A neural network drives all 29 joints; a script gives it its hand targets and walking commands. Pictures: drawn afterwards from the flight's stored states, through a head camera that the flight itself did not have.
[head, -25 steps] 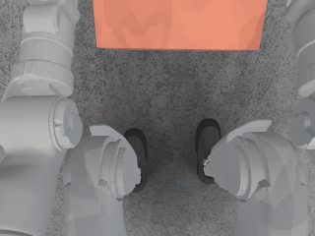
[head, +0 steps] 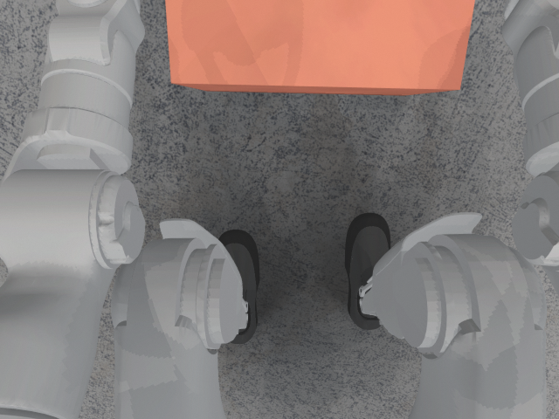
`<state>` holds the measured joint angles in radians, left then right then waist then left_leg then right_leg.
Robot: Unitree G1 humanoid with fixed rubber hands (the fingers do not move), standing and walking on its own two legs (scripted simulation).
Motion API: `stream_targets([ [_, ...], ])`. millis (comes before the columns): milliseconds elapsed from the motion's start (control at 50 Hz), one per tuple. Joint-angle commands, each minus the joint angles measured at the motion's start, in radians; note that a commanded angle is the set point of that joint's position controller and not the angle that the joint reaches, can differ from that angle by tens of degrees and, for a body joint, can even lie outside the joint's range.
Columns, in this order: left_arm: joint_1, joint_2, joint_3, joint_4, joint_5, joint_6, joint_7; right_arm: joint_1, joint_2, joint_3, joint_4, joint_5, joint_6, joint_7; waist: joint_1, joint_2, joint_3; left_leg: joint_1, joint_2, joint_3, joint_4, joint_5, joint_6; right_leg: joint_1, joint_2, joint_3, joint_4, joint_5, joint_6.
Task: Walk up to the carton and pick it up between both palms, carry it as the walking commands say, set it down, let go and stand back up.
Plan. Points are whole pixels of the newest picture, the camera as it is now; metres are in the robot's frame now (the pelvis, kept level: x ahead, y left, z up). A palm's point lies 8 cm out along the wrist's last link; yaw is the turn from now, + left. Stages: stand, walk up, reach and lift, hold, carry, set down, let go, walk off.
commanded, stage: set down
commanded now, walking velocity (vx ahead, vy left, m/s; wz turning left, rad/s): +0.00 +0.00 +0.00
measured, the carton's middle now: out of the picture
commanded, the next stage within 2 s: none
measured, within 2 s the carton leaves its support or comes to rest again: neither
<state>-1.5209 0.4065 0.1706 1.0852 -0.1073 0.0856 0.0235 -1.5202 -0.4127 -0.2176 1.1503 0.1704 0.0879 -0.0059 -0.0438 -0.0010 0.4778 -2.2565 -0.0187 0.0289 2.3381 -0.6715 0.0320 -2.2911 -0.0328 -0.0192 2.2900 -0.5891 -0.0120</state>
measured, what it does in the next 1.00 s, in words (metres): stands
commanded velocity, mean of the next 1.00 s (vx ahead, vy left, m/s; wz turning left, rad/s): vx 0.00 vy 0.00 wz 0.00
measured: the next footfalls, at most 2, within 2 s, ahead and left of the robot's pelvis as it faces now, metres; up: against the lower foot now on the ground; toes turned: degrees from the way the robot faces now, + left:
none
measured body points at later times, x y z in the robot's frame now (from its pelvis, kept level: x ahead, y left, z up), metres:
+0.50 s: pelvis -0.02 +0.00 +0.00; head +0.36 -0.01 +0.23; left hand +0.56 +0.20 -0.18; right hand +0.53 -0.25 -0.18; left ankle +0.09 +0.11 -0.31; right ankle +0.11 -0.12 -0.31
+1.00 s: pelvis -0.01 +0.00 +0.05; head +0.35 -0.01 +0.32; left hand +0.58 +0.22 -0.07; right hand +0.55 -0.27 -0.08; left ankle +0.09 +0.11 -0.31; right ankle +0.11 -0.12 -0.31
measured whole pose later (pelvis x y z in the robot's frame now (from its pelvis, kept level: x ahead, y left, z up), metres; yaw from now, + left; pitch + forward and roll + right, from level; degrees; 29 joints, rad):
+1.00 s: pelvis -0.01 +0.00 +0.05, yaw -1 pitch +38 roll -1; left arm -1.48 0.54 0.11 1.09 -0.21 0.17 0.01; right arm -1.41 -0.49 -0.21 1.06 0.23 0.15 -0.04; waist -0.03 0.01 0.27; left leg -2.20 -0.01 0.01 2.15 -0.62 0.02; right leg -2.23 -0.02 -0.03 2.10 -0.53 -0.02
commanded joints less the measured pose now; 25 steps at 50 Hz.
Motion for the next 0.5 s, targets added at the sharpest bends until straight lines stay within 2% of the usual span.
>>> stream_targets([
  [0, -0.142, -0.072, -0.109, -0.002, -0.014, 0.002, -0.039, -0.091, 0.108, 0.055, -0.038, 0.015, -0.029, 0.024, -0.009, 0.070, -1.042, 0.503, -0.026, -0.044, -0.215, 0.420, -0.042, 0.581, 0.049, 0.010, -0.129, 0.407, 0.014],
  [80, -0.242, 0.108, -0.111, -0.027, -0.071, -0.030, 0.040, -0.138, -0.033, 0.043, -0.032, 0.044, -0.063, -0.064, -0.013, 0.053, -1.184, 0.517, -0.022, -0.054, -0.201, 0.452, -0.049, 0.645, 0.046, 0.027, -0.122, 0.475, 0.014],
  [140, -0.292, 0.170, -0.115, -0.014, -0.104, -0.040, 0.062, -0.184, -0.085, 0.046, -0.021, 0.073, -0.072, -0.088, -0.006, 0.059, -1.224, 0.530, -0.015, -0.052, -0.196, 0.450, -0.050, 0.646, 0.039, 0.032, -0.123, 0.475, 0.014],
  [320, -0.330, 0.210, -0.158, 0.084, -0.173, -0.022, 0.042, -0.262, -0.194, 0.071, 0.025, 0.108, -0.061, -0.083, -0.020, 0.042, -1.113, 0.445, 0.020, -0.053, -0.217, 0.303, -0.045, 0.574, 0.013, 0.033, -0.153, 0.339, 0.017],
  [480, -0.334, 0.231, -0.161, 0.098, -0.178, -0.015, 0.018, -0.264, -0.219, 0.069, 0.038, 0.116, -0.049, -0.062, -0.022, 0.032, -1.056, 0.417, 0.032, -0.063, -0.219, 0.285, -0.036, 0.563, 0.010, 0.030, -0.156, 0.335, 0.016],
])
